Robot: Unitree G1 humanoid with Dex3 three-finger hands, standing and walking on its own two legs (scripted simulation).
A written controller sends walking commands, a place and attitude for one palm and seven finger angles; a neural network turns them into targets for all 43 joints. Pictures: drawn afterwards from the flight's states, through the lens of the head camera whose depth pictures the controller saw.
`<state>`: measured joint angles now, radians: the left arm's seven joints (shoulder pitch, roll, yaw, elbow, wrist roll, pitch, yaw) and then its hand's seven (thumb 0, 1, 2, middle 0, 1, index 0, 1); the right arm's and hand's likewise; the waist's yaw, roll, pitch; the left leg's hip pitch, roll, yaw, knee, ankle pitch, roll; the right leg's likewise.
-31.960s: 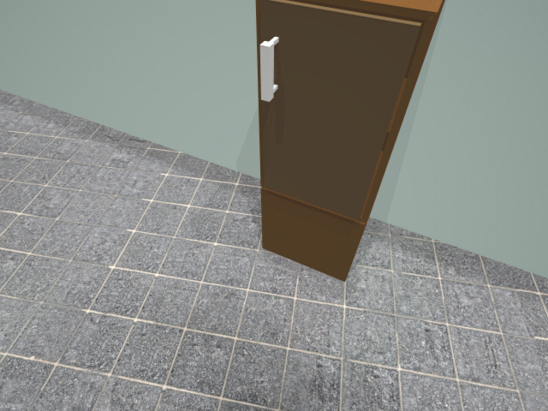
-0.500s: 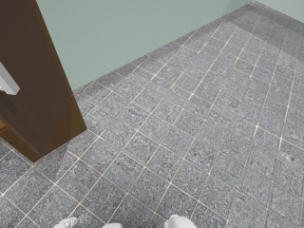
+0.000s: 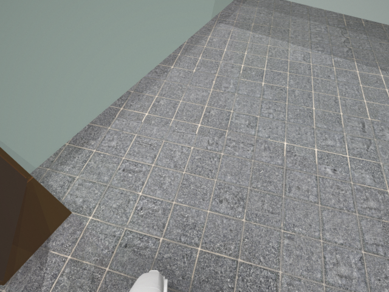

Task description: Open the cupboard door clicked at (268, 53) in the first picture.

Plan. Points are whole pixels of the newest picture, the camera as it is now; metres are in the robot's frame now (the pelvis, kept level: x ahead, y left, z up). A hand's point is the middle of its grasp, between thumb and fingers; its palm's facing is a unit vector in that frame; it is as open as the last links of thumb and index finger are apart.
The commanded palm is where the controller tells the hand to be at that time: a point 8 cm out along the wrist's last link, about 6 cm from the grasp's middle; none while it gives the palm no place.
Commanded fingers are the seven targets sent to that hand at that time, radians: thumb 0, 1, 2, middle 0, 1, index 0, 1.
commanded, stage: walk to a spot facing it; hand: left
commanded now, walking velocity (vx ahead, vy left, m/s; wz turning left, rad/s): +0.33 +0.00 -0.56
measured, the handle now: out of the picture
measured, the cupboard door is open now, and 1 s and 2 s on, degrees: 42 42 42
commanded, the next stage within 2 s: turn to face it in 1.22 s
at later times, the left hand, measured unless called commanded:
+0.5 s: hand (168, 181) +0.42 +0.11 -0.16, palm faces -0.37 -0.90 -0.21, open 7.4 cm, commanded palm none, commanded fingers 0.00 0.90 0.90 -0.20 -0.30 -0.20 -0.30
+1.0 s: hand (181, 169) +0.49 +0.08 -0.20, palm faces -0.33 -0.93 -0.16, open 7.3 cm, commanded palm none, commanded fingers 0.00 0.90 0.90 -0.20 -0.30 -0.20 -0.30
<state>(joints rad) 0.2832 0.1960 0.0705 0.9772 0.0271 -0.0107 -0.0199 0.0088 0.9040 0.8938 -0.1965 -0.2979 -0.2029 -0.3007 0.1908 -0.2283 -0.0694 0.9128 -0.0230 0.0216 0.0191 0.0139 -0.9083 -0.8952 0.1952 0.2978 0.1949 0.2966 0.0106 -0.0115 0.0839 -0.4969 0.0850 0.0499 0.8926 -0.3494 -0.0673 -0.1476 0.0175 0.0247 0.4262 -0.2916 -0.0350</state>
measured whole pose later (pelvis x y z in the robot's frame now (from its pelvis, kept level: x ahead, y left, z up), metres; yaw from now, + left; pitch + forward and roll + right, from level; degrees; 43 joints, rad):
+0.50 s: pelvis +0.20 -0.02 -0.01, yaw -18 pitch +1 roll +0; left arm 0.02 0.23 0.07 0.91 0.03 -0.01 -0.05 0.01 0.91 0.89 -0.19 -0.30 -0.19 -0.30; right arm 0.45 -0.18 -0.02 1.04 -0.04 -0.04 -0.01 0.01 -0.91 -0.89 0.20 0.30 0.20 0.30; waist -0.06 0.00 0.10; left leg 0.01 0.14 0.29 0.43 -0.42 -0.08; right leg -0.49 -0.05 -0.13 0.66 -0.23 -0.05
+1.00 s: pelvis +0.46 -0.10 -0.02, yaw -24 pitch +0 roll +0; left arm 0.35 0.19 0.06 1.12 0.01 -0.04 -0.01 0.00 0.92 0.89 -0.19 -0.30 -0.20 -0.30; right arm 0.12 -0.16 -0.04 0.96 -0.04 -0.08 0.01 0.01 -0.91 -0.90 0.20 0.30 0.20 0.30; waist 0.02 -0.04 0.07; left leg -0.41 0.07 0.16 0.66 -0.23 0.05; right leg -0.20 0.00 -0.03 0.95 -0.47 -0.04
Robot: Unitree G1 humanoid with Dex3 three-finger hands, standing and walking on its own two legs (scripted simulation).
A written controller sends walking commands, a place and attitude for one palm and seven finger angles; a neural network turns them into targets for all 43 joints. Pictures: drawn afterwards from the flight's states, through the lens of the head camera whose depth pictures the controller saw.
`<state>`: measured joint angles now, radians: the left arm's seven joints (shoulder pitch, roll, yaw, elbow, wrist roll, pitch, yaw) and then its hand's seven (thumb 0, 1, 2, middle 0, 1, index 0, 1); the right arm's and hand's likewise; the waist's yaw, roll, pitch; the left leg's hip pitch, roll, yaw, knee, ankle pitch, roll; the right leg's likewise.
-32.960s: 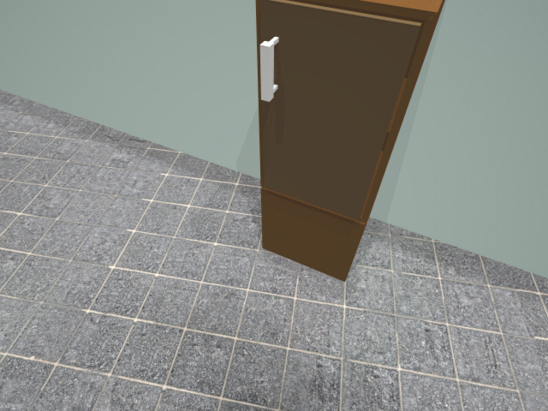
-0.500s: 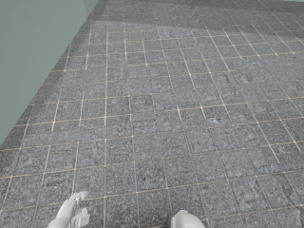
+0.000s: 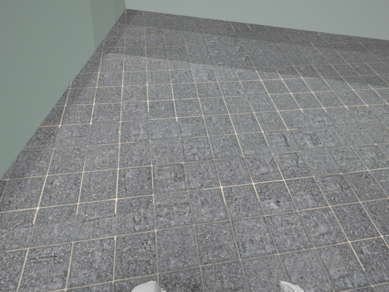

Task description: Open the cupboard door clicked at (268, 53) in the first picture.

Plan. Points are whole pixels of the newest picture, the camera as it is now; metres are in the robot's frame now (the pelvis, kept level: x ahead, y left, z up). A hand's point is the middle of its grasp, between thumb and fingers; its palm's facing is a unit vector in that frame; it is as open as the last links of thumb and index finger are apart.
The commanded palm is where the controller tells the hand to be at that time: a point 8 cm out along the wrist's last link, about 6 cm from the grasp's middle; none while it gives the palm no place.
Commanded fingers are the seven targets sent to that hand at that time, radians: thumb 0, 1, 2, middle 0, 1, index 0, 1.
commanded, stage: walk to a spot facing it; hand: left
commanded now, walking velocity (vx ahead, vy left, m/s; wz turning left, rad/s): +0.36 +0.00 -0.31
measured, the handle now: out of the picture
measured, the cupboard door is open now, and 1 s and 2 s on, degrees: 42 42 42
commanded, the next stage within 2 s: turn to face it in 0.22 s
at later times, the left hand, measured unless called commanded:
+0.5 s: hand (161, 205) +0.35 +0.11 -0.15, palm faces -0.10 -0.97 -0.22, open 7.4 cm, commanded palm none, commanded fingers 0.00 0.90 0.90 -0.20 -0.30 -0.20 -0.30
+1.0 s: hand (147, 183) +0.42 +0.17 -0.16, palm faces +0.18 -0.96 -0.22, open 7.4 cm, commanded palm none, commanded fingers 0.00 0.90 0.90 -0.20 -0.30 -0.20 -0.30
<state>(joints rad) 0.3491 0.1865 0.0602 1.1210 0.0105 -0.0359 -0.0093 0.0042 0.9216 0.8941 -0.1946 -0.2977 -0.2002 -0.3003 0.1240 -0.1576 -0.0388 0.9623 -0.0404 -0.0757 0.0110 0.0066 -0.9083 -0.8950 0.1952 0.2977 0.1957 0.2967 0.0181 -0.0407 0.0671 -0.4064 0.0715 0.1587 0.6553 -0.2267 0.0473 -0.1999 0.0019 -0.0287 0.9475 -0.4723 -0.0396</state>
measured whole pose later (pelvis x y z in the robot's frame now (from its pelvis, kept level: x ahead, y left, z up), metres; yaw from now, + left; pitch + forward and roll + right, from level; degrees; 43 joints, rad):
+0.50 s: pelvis +0.23 -0.06 +0.01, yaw -5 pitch +0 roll +1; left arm 0.14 0.18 0.05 1.01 0.02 -0.07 0.01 0.01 0.91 0.89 -0.19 -0.30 -0.20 -0.30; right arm 0.34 -0.17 -0.04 1.12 -0.01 0.01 -0.01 0.01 -0.91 -0.90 0.19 0.30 0.19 0.30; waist -0.04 0.01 0.09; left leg -0.39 0.10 0.05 1.19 -0.44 -0.02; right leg -0.31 -0.05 -0.18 0.58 -0.26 -0.04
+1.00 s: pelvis +0.35 -0.05 +0.01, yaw +9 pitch +2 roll -1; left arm 0.14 0.23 0.07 0.93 0.02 0.03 0.01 0.01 0.91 0.89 -0.19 -0.30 -0.20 -0.30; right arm 0.17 -0.22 -0.05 0.92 -0.03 0.01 0.00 0.01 -0.91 -0.89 0.20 0.30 0.20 0.30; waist -0.01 -0.02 0.07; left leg -0.39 0.00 0.04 0.54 -0.19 0.06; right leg -0.50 -0.07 0.00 1.06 -0.42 0.09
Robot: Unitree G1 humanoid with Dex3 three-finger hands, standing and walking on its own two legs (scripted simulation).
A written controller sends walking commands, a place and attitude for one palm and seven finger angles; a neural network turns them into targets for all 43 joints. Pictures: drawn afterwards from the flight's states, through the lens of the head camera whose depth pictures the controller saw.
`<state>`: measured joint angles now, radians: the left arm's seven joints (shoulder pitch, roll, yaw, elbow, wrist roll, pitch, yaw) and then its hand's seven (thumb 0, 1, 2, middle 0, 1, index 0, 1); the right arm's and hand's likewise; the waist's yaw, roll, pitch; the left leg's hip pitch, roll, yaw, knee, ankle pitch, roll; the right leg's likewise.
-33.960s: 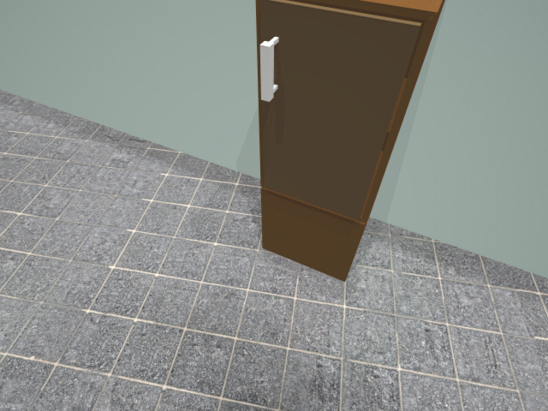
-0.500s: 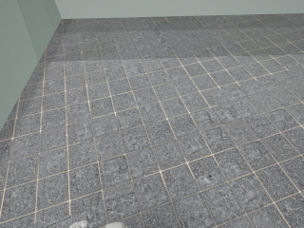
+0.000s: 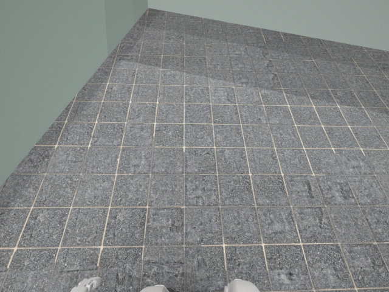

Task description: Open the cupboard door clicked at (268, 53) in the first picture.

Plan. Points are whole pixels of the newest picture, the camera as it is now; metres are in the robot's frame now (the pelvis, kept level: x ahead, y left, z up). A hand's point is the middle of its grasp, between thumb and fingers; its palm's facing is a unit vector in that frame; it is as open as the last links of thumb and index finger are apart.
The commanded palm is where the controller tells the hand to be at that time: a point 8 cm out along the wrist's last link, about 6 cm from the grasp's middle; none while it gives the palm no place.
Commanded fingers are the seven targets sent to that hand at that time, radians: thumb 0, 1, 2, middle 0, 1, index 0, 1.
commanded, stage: turn to face it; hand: left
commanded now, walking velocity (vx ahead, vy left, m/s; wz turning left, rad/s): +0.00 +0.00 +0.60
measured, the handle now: out of the picture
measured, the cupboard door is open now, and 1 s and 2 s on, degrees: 42 42 42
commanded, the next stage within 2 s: none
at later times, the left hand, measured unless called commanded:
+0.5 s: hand out of the picture +0.00 +0.14 -0.16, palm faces +0.36 -0.90 -0.24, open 7.4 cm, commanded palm none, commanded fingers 0.00 0.90 0.90 -0.20 -0.30 -0.20 -0.30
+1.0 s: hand out of the picture +0.01 +0.13 -0.15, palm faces +0.59 -0.75 -0.28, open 7.4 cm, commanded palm none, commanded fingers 0.00 0.90 0.90 -0.20 -0.30 -0.20 -0.30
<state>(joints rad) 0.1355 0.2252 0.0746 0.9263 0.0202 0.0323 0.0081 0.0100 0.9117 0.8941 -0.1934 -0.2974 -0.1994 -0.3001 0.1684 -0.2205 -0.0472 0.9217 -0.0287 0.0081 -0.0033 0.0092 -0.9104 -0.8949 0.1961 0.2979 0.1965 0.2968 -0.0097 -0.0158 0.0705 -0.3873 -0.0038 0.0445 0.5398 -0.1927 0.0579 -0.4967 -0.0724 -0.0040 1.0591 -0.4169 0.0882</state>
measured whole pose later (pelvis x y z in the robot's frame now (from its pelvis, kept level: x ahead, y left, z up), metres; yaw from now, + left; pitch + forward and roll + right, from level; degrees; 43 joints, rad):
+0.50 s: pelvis +0.03 -0.06 +0.00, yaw +21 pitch +1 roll +3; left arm 0.24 0.21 0.04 0.91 0.03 0.00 0.01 0.01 0.90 0.89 -0.20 -0.30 -0.20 -0.30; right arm 0.08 -0.25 -0.07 0.92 -0.01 0.07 0.04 0.01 -0.91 -0.90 0.19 0.30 0.19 0.30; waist 0.01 -0.05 0.12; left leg -0.37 0.02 0.08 0.76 -0.44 -0.05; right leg -0.20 -0.16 -0.22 0.57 -0.37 0.02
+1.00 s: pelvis +0.07 -0.08 +0.00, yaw +38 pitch +1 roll +2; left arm 0.20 0.18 0.04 0.87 0.03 0.00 0.02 0.01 0.90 0.89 -0.20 -0.30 -0.20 -0.30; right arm 0.12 -0.25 -0.08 0.93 -0.02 0.08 0.03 0.01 -0.91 -0.90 0.20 0.30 0.20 0.30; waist -0.01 0.03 0.11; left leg -0.51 -0.01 -0.01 1.17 -0.45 -0.05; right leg -0.27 -0.10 -0.14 0.58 -0.32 -0.01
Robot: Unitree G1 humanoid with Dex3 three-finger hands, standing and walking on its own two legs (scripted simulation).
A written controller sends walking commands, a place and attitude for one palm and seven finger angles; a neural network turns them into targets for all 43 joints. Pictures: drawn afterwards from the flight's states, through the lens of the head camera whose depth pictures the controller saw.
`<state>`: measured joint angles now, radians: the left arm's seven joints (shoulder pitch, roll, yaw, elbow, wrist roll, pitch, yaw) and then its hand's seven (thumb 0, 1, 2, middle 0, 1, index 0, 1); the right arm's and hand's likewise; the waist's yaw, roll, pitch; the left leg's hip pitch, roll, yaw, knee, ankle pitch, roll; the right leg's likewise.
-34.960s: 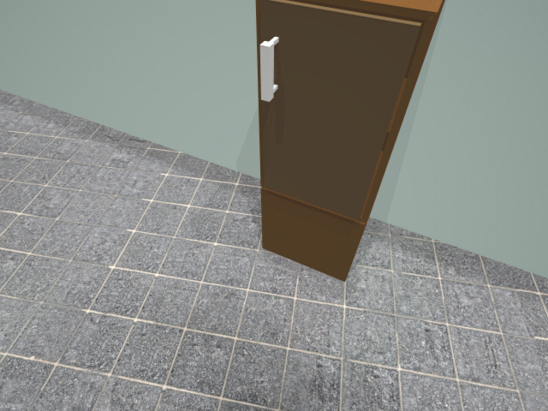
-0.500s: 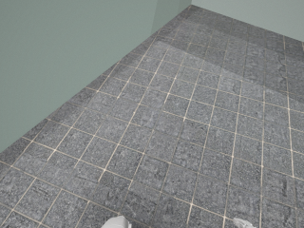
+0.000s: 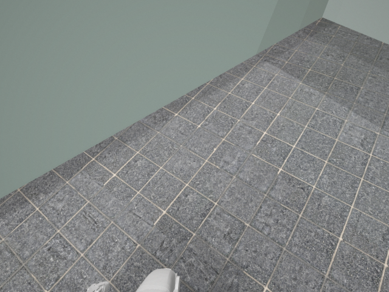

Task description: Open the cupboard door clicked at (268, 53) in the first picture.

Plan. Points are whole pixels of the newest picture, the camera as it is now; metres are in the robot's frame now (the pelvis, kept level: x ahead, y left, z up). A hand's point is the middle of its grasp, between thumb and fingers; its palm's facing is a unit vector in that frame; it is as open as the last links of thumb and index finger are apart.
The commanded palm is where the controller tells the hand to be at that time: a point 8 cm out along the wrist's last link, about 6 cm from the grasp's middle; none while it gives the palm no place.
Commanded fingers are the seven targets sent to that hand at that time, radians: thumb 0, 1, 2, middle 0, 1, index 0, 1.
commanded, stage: turn to face it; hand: left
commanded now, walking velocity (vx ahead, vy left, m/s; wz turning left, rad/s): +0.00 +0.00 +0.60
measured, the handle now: out of the picture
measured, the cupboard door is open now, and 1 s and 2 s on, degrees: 42 42 42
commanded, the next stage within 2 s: none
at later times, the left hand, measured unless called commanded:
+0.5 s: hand out of the picture +0.06 +0.25 -0.16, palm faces +0.31 -0.91 -0.26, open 7.4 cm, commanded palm none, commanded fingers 0.00 0.90 0.90 -0.20 -0.30 -0.20 -0.30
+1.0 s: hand out of the picture -0.06 +0.19 -0.18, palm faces +0.62 -0.75 -0.23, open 7.4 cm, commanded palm none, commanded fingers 0.00 0.90 0.90 -0.20 -0.30 -0.20 -0.30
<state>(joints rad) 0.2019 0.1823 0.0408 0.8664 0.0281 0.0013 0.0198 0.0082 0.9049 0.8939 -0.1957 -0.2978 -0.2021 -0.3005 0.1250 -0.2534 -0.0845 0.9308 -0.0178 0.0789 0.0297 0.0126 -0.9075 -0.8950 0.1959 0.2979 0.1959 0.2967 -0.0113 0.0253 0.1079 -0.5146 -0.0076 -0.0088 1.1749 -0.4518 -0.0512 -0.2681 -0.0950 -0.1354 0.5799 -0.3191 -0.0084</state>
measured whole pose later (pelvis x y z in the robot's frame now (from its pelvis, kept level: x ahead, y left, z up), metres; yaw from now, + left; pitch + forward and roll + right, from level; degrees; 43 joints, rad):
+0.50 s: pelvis +0.02 +0.01 +0.00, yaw +17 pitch +2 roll +0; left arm 0.14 0.25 0.08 0.87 0.02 0.05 0.01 0.01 0.91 0.89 -0.19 -0.30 -0.20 -0.30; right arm 0.17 -0.22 -0.05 0.91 -0.03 0.03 0.01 0.01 -0.90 -0.89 0.20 0.30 0.20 0.30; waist -0.01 -0.01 0.09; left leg -0.30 -0.01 -0.03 0.52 -0.24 0.01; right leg -0.46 -0.07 -0.01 0.94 -0.43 0.09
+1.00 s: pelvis +0.04 +0.00 -0.01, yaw +38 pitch +1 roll +1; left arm 0.26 0.23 0.06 0.90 0.02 0.01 0.01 0.01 0.91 0.89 -0.20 -0.30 -0.21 -0.30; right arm 0.09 -0.25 -0.07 0.91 -0.02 0.05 0.04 0.01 -0.91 -0.90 0.19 0.30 0.19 0.30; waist 0.01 -0.05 0.11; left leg -0.31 0.02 0.10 0.59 -0.27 0.00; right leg -0.24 -0.20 -0.28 0.69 -0.41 0.05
